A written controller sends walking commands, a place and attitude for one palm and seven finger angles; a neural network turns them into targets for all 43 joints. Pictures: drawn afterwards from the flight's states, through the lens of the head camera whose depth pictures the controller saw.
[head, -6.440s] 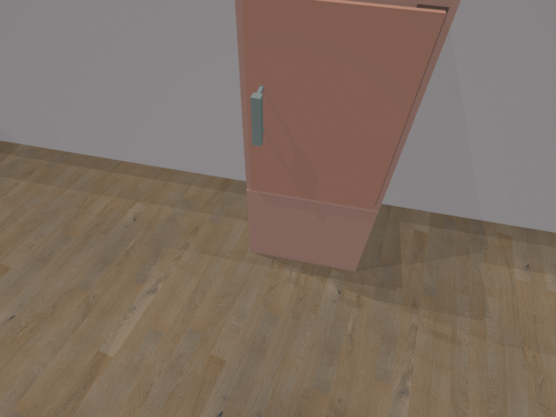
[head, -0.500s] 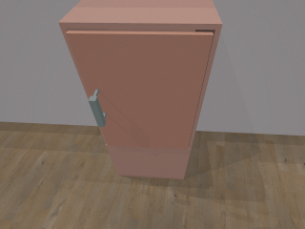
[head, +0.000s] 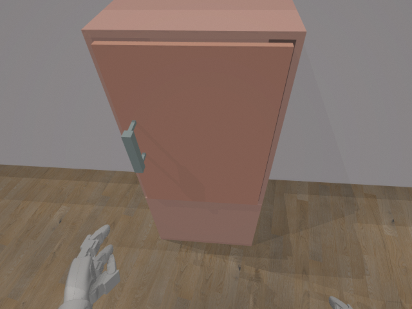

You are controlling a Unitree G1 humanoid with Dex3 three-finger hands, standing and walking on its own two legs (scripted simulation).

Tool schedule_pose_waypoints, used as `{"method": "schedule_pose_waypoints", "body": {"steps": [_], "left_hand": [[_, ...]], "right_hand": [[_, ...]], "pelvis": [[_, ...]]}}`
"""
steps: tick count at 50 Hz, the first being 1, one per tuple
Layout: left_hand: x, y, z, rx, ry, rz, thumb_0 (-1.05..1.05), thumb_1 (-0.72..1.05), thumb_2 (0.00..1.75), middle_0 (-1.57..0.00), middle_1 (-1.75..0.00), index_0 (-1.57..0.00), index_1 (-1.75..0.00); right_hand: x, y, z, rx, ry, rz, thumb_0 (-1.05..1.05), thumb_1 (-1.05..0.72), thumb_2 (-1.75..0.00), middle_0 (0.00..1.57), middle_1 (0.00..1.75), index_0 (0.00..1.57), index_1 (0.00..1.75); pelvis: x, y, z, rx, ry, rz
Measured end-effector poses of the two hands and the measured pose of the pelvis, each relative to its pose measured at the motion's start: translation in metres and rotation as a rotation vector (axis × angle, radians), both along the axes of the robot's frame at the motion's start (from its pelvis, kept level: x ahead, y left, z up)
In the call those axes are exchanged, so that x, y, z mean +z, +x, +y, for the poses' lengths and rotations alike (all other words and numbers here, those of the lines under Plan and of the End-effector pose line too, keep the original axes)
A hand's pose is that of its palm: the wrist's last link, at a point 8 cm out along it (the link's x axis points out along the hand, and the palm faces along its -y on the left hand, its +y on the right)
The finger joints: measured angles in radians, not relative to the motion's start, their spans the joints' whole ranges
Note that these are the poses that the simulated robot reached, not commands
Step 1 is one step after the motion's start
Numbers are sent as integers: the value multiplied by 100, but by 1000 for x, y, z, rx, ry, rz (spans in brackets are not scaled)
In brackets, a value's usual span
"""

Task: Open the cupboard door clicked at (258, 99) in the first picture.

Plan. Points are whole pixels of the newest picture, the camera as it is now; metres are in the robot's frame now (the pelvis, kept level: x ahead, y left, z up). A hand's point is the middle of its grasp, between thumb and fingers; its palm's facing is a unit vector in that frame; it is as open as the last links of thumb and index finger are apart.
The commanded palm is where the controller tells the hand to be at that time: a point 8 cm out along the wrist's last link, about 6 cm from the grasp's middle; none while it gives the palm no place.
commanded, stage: raise the hand with hooked fingers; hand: left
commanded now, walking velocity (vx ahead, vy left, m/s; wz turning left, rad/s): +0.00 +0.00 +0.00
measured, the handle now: (136, 147) +0.53 +0.22 -0.02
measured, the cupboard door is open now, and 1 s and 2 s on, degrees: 0 0 0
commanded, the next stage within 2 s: move the hooked fingers beside the handle in 1.90 s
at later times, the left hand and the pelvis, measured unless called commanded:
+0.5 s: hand (117, 284) +0.19 +0.18 -0.03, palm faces -0.15 -0.98 -0.09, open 10.3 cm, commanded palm +0.15 +0.25 -0.03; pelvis -0.05 -0.01 -0.09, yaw +0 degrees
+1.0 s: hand (86, 263) +0.22 +0.25 -0.02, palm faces -0.06 -1.00 -0.04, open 13.2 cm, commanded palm +0.20 +0.30 -0.01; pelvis -0.04 +0.02 -0.06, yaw -1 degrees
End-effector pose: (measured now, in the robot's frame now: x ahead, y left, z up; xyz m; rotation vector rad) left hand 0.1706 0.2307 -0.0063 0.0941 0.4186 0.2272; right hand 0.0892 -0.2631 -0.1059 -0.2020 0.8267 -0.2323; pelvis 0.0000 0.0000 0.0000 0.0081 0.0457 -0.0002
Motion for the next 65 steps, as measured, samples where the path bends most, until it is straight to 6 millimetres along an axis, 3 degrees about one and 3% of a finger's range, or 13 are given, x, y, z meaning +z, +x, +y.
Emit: {"method": "schedule_pose_waypoints", "body": {"steps": [2, 5, 9, 14, 18, 22, 25, 30, 35, 44, 55, 60, 65], "left_hand": [[16, 25, -10, -77, -34, -185, 2, 83, 85, -20, -36, -20, -37], [14, 31, -26, -205, -105, -367, 1, 76, 82, -20, -40, -20, -40], [-26, -2, -29, -314, -132, -354, 0, 66, 79, -22, -46, -21, -46], [-62, -53, 0, -188, -114, -234, 1, 54, 74, -23, -53, -23, -53], [-40, -56, 19, -142, -16, -364, 1, 44, 70, -23, -59, -23, -59], [-18, -25, 13, -281, 8, -488, 1, 35, 66, -23, -65, -23, -65], [-22, 2, 6, -394, -39, -419, 1, 28, 63, -24, -69, -24, -70], [-31, 15, 15, -352, -127, -241, 1, 16, 58, -25, -77, -25, -77], [-13, 3, 43, -210, -48, -313, 0, 5, 53, -26, -84, -26, -85], [-30, 14, 58, -310, -68, -310, 0, -16, 44, -27, -98, -27, -98], [2, 40, 93, -239, -44, -383, -1, -41, 34, -29, -114, -29, -114], [-9, 48, 102, -264, -68, -294, -1, -47, 31, -30, -117, -29, -118], [3, 59, 108, -278, -55, -345, -1, -49, 30, -30, -119, -30, -119]], "right_hand": [[13, 29, -9, 26, -29, -123, 2, -92, -90, 20, 30, 20, 30], [33, 65, -17, 75, -65, -265, 2, -92, -90, 20, 30, 20, 30], [45, 101, -19, 158, -108, -371, 2, -91, -90, 20, 30, 20, 30], [29, 124, -5, 235, -113, -388, 1, -91, -90, 19, 30, 20, 30], [-5, 118, 18, 278, -64, -336, 1, -91, -90, 19, 30, 20, 30], [-42, 89, 41, 275, 15, -249, 1, -91, -90, 20, 30, 20, 30], [-59, 58, 49, 212, 72, -175, 2, -90, -90, 20, 30, 21, 30], [-57, 8, 42, 82, 87, -80, 2, -90, -90, 20, 30, 21, 30], [-44, -16, 21, 43, 12, -41, 2, -90, -90, 20, 30, 21, 30], [-27, 4, 4, 84, -107, -88, 2, -90, -90, 20, 30, 20, 30], [-4, 46, 42, 165, -55, -184, 2, -90, -90, 20, 30, 20, 30], [-9, 50, 53, 189, -37, -158, 1, -90, -90, 20, 30, 21, 30], [-13, 44, 54, 187, -42, -115, 1, -90, -90, 20, 30, 21, 30]], "pelvis": [[-8, -5, -2, -11, 7, 43], [-23, -10, -8, -31, 18, 97], [-47, -16, -14, -31, 22, 148], [-71, -24, -18, -7, -1, 183], [-84, -32, -17, 15, -33, 199], [-92, -42, -14, 21, -53, 209], [-91, -47, -11, 11, -48, 214], [-77, -47, -6, -13, -29, 208], [-68, -44, 0, -15, -29, 204], [-72, -45, 11, -1, -46, 205], [-59, -30, 20, 2, -59, 189], [-58, -27, 24, 2, -62, 196], [-56, -25, 26, -2, -64, 197]]}}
